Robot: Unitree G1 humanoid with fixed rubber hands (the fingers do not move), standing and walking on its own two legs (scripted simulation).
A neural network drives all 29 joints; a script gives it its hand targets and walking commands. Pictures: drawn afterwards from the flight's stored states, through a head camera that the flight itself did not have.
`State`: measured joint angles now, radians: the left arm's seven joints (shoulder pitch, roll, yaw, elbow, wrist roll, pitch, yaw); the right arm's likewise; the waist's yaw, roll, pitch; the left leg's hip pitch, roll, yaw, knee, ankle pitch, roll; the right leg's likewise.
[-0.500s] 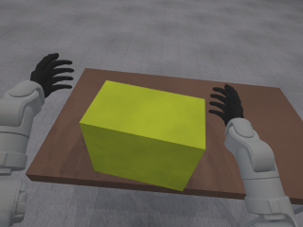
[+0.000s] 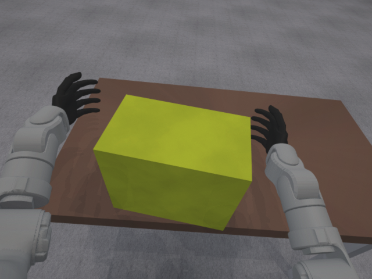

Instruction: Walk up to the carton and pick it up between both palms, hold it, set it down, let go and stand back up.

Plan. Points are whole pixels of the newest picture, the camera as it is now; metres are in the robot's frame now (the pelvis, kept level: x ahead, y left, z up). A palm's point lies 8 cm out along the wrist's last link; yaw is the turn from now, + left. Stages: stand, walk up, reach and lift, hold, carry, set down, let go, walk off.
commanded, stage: reach and lift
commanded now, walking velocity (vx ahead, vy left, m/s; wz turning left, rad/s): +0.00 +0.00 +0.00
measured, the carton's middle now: (176, 165) +0.35 +0.00 +0.04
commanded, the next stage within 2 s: none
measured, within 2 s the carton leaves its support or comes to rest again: neither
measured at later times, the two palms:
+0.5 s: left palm (77, 145) +0.40 +0.22 +0.06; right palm (259, 169) +0.32 -0.19 +0.06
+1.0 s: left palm (87, 143) +0.40 +0.20 +0.06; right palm (257, 165) +0.33 -0.19 +0.07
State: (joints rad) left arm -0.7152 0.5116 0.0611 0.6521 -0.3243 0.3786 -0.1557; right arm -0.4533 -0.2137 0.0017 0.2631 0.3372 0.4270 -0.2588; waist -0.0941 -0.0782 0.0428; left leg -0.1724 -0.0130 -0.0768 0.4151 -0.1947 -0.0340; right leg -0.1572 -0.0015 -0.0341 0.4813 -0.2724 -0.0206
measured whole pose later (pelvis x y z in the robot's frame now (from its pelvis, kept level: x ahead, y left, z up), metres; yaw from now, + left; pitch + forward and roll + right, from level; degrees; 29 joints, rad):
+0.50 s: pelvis -0.01 +0.01 +0.00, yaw +0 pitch +3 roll +0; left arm -0.62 0.38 0.06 0.81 -0.32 0.04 -0.07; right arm -0.39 -0.13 0.00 0.49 0.27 0.10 -0.24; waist -0.09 -0.08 0.03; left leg -0.33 -0.01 -0.08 0.47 -0.19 -0.02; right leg -0.29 0.00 -0.03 0.48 -0.24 -0.01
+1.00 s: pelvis -0.01 +0.01 +0.00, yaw +0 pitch +4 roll +0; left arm -0.62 0.32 0.05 0.78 -0.32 0.10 -0.06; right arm -0.39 -0.12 0.00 0.49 0.27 0.08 -0.27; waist -0.09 -0.08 -0.02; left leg -0.35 -0.01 -0.08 0.48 -0.19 -0.02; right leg -0.31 0.00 -0.03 0.48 -0.24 -0.01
